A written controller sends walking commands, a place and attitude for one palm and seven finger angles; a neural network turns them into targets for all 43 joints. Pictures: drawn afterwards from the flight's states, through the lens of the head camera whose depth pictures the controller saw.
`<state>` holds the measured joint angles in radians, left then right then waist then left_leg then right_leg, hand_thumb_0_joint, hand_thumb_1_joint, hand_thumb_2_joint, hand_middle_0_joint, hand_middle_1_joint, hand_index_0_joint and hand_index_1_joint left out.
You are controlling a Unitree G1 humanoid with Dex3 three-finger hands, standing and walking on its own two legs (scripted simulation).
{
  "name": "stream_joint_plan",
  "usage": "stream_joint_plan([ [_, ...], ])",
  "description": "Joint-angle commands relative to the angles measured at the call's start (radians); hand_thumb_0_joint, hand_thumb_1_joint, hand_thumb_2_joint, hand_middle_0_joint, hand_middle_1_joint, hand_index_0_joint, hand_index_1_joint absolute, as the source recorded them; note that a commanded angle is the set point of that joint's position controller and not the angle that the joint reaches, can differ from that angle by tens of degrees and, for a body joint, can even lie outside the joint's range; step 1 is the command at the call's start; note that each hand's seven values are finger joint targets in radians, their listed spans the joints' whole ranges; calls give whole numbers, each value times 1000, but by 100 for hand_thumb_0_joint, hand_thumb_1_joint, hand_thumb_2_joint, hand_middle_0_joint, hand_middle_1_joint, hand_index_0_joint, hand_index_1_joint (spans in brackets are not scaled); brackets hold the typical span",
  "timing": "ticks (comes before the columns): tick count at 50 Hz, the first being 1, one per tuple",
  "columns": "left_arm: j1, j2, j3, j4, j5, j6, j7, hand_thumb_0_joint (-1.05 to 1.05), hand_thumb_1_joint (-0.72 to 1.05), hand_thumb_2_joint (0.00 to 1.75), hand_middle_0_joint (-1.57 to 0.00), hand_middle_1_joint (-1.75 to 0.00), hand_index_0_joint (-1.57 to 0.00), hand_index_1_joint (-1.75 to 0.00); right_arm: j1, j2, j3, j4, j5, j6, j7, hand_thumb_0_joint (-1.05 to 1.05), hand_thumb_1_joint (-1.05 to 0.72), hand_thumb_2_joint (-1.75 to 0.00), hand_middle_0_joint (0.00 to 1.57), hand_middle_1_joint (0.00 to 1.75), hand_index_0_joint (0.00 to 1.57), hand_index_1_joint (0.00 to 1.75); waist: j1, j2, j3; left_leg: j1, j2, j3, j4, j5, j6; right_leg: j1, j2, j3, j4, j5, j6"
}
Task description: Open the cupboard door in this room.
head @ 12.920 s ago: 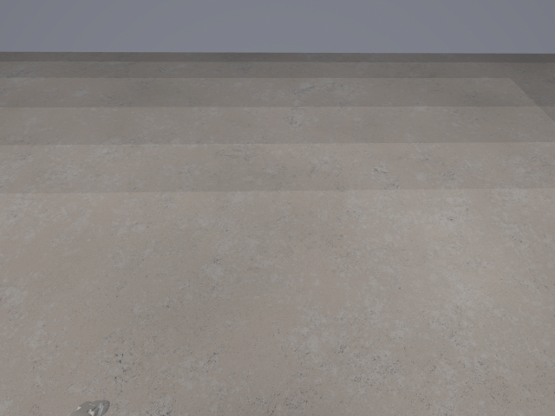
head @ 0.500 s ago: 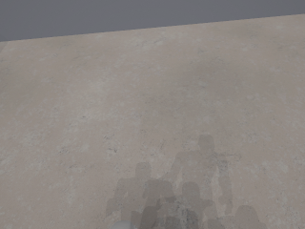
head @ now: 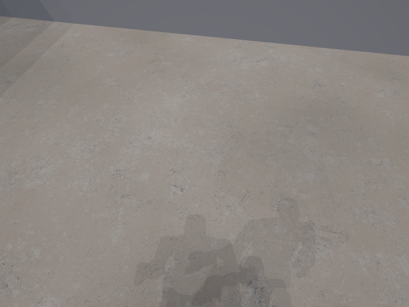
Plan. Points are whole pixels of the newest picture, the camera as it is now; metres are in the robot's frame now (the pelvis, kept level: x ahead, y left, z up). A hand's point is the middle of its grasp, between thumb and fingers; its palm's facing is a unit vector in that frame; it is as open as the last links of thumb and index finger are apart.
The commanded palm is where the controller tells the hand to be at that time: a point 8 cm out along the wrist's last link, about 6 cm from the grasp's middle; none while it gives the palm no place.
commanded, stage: turn or walk to find it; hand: left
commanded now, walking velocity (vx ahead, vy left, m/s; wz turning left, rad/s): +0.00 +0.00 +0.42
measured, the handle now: out of the picture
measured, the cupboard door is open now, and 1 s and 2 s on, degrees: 0 0 0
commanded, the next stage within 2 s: none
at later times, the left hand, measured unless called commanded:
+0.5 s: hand out of the picture -0.03 +0.17 -0.17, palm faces +0.27 -0.93 -0.24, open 7.4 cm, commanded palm none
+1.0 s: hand out of the picture -0.06 +0.22 -0.16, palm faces +0.44 -0.86 -0.26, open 7.4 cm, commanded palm none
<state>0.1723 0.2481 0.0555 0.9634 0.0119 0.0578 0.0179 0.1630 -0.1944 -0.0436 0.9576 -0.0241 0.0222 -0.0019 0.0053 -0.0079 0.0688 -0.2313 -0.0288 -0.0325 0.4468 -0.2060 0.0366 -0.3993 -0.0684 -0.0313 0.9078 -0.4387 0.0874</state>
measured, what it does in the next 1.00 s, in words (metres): steps on the spot, turning left: right foot, then left foot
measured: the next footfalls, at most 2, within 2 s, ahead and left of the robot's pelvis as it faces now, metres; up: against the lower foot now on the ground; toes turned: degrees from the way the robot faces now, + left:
right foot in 0.14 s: +0.04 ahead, -0.14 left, +0.00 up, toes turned +0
left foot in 0.58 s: -0.05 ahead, +0.11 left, +0.00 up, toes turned +21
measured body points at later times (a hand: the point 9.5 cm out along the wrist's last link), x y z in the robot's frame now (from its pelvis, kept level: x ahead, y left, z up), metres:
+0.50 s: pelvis -0.04 -0.03 -0.01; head +0.00 -0.02 +0.44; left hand -0.05 +0.22 -0.15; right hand +0.07 -0.27 -0.16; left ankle -0.09 +0.11 -0.70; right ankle +0.00 -0.14 -0.74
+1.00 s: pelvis -0.06 -0.01 +0.00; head -0.03 +0.00 +0.44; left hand -0.08 +0.26 -0.14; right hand +0.10 -0.21 -0.15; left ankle -0.09 +0.10 -0.74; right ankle -0.02 -0.13 -0.72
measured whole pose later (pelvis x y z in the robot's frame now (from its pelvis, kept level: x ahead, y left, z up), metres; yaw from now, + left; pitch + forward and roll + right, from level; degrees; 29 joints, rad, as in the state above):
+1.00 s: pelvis -0.06 -0.01 +0.00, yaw +26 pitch +0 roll +0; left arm 0.12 0.22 0.04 0.94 0.01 0.04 0.02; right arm 0.19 -0.20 -0.06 0.96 -0.03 0.03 0.00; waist -0.02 0.02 0.07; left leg -0.27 -0.05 -0.08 0.48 -0.21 0.02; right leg -0.33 -0.04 -0.03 0.73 -0.41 0.07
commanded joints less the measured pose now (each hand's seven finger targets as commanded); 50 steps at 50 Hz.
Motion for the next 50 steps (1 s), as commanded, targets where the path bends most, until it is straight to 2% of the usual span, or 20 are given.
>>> stream_joint_plan([
  [1,2,53,11,-85,-3,-32,2,0,90,90,-20,-30,-20,-30,35,-221,-62,-54,-3,-3,-11,0,-90,-90,20,30,20,30,-28,173,-102,79,248,-285,-88,363,136,27,25,-8,-151,-3,-13],
  [3,46,57,12,-77,-5,-37,5,0,90,90,-20,-30,-20,-30,22,-217,-64,-61,-2,0,-9,0,-90,-90,20,30,20,30,-8,177,-119,43,226,-299,-58,352,123,108,39,-14,-279,56,-21],
  [5,107,81,19,-63,-4,-52,9,0,90,90,-20,-30,-20,-30,15,-194,-63,-69,8,1,-5,0,-90,-90,20,30,20,30,26,101,-131,-83,166,-271,17,226,62,297,13,-10,-514,232,-28],
  [6,123,144,31,-64,9,-62,15,0,90,90,-20,-30,-20,-30,32,-139,-56,-77,16,0,1,0,-90,-90,20,30,20,30,32,-71,-137,-239,78,-181,152,19,1,419,-149,146,-610,207,-73],
  [7,118,212,43,-75,19,-65,17,0,90,90,-20,-30,-20,-30,18,-96,-47,-107,14,0,4,0,-90,-90,20,30,20,30,41,-290,-90,-359,-50,-27,360,-320,-59,390,-371,356,-654,281,-186],
  [8,98,202,47,-92,7,-65,17,0,90,90,-20,-30,-20,-30,18,-154,-64,-95,1,19,1,0,-90,-90,20,30,20,30,42,-270,-84,-321,-6,-74,549,-354,-55,241,-409,357,-685,195,-237],
  [9,43,175,46,-104,6,-58,22,0,90,90,-20,-30,-20,-30,8,-153,-70,-85,1,30,4,0,-90,-90,20,30,20,30,16,-206,-38,-314,8,-75,665,-317,-52,164,-377,333,-694,146,-245],
  [10,-6,146,34,-115,6,-59,19,0,90,90,-20,-30,-20,-30,27,-144,-69,-58,-1,35,11,0,-90,-90,20,30,20,30,-11,-136,-1,-317,27,-68,734,-250,-57,136,-312,234,-676,152,-221],
  [12,-34,105,21,-123,7,-67,16,0,90,90,-20,-30,-20,-30,73,-121,-62,-31,-1,38,19,0,-90,-90,20,30,20,30,-34,-130,1,-308,41,-30,774,-162,-77,146,-242,91,-638,266,-189],
  [23,125,175,43,-45,21,-61,13,0,90,90,-20,-30,-20,-30,-32,-91,-28,-43,16,17,14,0,-90,-90,20,30,20,30,54,-200,-81,-183,53,90,346,-279,-92,328,-294,20,-526,598,-236],
  [26,91,180,48,-39,15,-53,12,0,90,90,-20,-30,-20,-30,39,-98,-26,-26,16,5,8,0,-90,-90,20,30,20,30,8,-191,-111,-38,50,123,114,-142,-80,280,-286,-41,-436,569,-182],
  [27,79,165,46,-41,6,-47,10,0,90,90,-20,-30,-20,-30,79,-119,-31,-16,15,-4,9,0,-90,-90,20,30,20,30,-21,-121,-126,79,64,106,-25,-10,-68,200,-260,-81,-360,484,-133],
  [28,97,117,39,-59,-2,-37,6,0,90,90,-20,-30,-20,-30,99,-197,-47,-19,8,-15,9,0,-90,-90,20,30,20,30,-32,97,-145,203,217,-104,-108,129,-9,27,-163,-140,-193,251,-66],
  [29,55,58,17,-93,0,-33,0,0,90,90,-20,-30,-20,-30,130,-277,-65,-24,5,-12,5,0,-90,-90,20,30,20,30,-54,314,-109,214,410,-314,-147,375,84,-145,-65,-138,-7,-159,-16],
  [30,0,69,15,-103,7,-17,7,0,90,90,-20,-30,-20,-30,149,-283,-67,-8,3,-10,-5,0,-90,-90,20,30,20,30,-79,287,-106,126,426,-329,-165,316,132,-130,-61,-43,101,-182,-21],
  [33,2,76,25,-57,6,-17,-5,0,90,90,-20,-30,-20,-30,7,-212,-44,-35,0,-11,-20,0,-90,-90,20,30,20,30,-17,181,-32,52,304,-207,-147,252,123,-143,-53,6,196,-10,-21],
  [36,33,73,20,-42,5,-23,-9,0,90,90,-20,-30,-20,-30,13,-206,-43,-40,6,-20,-20,0,-90,-90,20,30,20,30,-12,131,-87,130,268,-163,-123,364,120,-133,-37,2,163,30,-6],
  [44,-45,61,13,-85,0,-29,0,0,90,90,-20,-30,-20,-30,72,-211,-56,-38,0,-10,-15,0,-90,-90,20,30,20,30,-48,144,-93,146,268,-271,-94,414,146,-74,1,11,-23,-21,-5],
  [48,10,53,12,-81,-6,-35,4,0,90,90,-20,-30,-20,-30,31,-216,-63,-57,-3,-2,-12,0,-90,-90,20,30,20,30,-17,163,-112,52,234,-313,-66,376,131,80,36,-6,-226,25,-21],
  [50,74,63,14,-70,-5,-46,7,0,90,90,-20,-30,-20,-30,18,-205,-64,-64,3,0,-9,0,-90,-90,20,30,20,30,15,132,-134,-16,189,-300,-16,307,91,216,37,-19,-427,174,-26],
])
